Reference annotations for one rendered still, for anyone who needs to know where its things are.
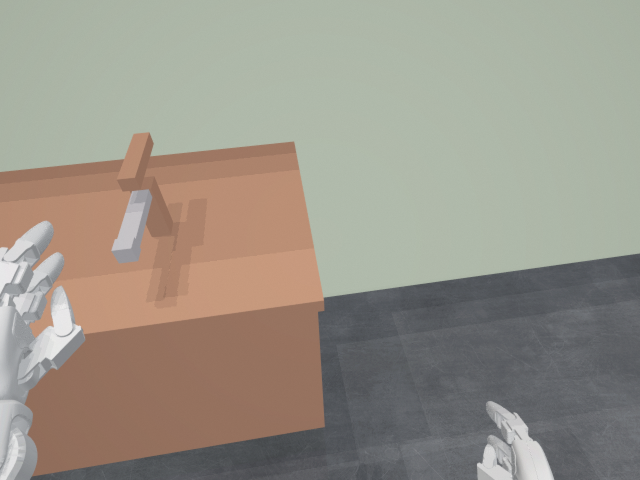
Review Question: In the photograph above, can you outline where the left robot hand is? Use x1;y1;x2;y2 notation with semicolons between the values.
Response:
0;221;85;404

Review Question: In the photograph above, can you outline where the counter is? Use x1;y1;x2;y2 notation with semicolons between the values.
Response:
0;132;325;476

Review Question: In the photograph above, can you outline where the robot left forearm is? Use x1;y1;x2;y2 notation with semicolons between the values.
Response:
0;400;38;480

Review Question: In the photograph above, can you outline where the tap lever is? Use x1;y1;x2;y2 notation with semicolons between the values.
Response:
111;189;152;263

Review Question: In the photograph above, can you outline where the right robot hand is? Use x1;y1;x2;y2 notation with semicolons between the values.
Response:
477;401;554;480

